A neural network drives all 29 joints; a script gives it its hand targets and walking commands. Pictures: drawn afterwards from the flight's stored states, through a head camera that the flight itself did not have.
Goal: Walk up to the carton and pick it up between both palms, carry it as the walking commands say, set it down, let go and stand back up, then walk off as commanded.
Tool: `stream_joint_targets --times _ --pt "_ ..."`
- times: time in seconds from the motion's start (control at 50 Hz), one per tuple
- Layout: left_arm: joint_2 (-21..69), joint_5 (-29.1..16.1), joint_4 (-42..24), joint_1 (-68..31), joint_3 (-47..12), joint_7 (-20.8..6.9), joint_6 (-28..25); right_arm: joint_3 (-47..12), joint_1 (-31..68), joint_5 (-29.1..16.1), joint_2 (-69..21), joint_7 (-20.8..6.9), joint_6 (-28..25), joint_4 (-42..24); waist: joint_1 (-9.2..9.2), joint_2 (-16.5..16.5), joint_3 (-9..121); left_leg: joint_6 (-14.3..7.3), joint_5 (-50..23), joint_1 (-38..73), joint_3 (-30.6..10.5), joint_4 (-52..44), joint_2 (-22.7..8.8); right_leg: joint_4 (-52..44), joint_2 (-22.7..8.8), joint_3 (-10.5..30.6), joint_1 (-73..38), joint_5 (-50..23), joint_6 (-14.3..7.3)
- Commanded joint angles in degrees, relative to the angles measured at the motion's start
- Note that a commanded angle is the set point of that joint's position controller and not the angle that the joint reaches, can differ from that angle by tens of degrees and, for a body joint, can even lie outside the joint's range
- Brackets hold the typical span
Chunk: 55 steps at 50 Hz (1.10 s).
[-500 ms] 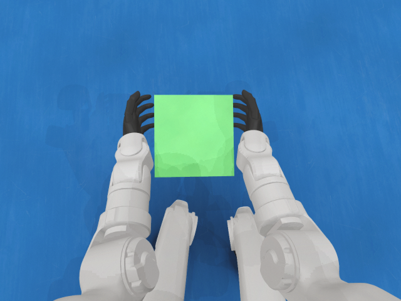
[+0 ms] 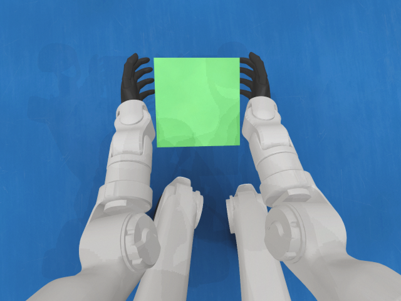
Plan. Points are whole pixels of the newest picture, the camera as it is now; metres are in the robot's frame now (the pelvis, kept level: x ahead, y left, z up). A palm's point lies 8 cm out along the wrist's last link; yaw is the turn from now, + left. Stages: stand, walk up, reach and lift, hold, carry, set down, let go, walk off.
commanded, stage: set down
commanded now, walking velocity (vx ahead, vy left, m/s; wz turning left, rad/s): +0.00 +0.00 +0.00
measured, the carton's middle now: (194, 107) +0.47 +0.07 -0.19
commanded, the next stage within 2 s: none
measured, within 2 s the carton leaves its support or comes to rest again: neither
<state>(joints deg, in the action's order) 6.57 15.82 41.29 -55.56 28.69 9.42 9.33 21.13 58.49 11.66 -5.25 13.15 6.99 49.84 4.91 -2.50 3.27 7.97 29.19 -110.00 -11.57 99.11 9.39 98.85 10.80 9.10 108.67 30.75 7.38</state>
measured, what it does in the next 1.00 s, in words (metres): lowers itself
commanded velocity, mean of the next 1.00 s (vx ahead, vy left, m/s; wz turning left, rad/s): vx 0.00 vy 0.00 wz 0.00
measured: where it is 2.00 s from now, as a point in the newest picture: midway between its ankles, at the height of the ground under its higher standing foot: (204, 237)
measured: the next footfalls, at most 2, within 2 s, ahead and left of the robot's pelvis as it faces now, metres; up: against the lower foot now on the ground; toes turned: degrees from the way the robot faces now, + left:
none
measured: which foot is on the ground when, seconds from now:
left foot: down 0.00-1.00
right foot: down 0.00-1.00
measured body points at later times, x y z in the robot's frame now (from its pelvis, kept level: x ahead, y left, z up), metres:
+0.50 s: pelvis -0.01 +0.00 -0.06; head +0.31 +0.02 +0.26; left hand +0.48 +0.19 -0.19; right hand +0.51 -0.05 -0.20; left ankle +0.11 +0.15 -0.47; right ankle +0.11 -0.15 -0.47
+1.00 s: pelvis -0.01 +0.00 -0.11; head +0.34 +0.03 +0.18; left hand +0.49 +0.19 -0.27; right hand +0.53 -0.05 -0.27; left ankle +0.11 +0.15 -0.47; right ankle +0.10 -0.15 -0.47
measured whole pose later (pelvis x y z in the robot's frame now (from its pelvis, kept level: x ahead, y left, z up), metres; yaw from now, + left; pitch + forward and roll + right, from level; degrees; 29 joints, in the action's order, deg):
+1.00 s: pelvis -0.01 +0.00 -0.11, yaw -1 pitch +41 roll -1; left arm -1.1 9.1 45.7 -68.2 25.3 8.7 9.6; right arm 16.1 74.5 5.0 2.0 14.3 7.1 56.0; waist 5.8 -2.5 -9.8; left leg 9.4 32.3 -127.4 -9.7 119.1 10.0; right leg 119.0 13.7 8.4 126.3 33.8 9.4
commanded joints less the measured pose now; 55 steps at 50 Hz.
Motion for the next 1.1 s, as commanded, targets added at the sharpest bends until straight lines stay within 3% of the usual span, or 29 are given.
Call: stream_joint_targets --times 0.0,0.48,0.94,1.08 --pt "50.0 -3.9 6.8 -29.3 -26.5 -13.8 0.3 -22.6 33.2 -2.9 -49.4 -12.3 -1.6 0.5 1.92 1.3 54.3 -3.3 -13.0 34.1 16.8 -9.0 2.4 -8.3 3.6 -14.8 -21.5 -6.7 -4.0" --pt "44.2 -6.0 7.1 -37.5 -25.4 -15.4 0.1 -22.3 41.1 -4.8 -46.3 -11.9 -1.3 2.8 3.1 -0.6 55.4 -3.5 -14.8 24.9 18.3 1.5 1.7 1.7 3.7 -15.4 -15.9 -8.5 -3.4" --pt "42.1 -10.9 5.1 -45.3 -30.0 -15.9 -0.1 -25.6 47.7 -9.9 -44.7 -12.6 -1.3 3.0 3.83 -0.2 56.4 -3.3 -17.7 22.1 19.0 9.9 0.7 11.1 3.2 -16.3 -12.1 -10.9 -3.4" --pt "41.6 -9.9 6.6 -44.7 -27.9 -16.7 0.0 -23.9 46.9 -8.9 -44.7 -13.3 -1.2 5.3 3.85 -1.6 51.5 -3.8 -16.8 19.0 18.3 10.6 0.8 11.7 3.2 -16.1 -8.8 -10.0 -3.7"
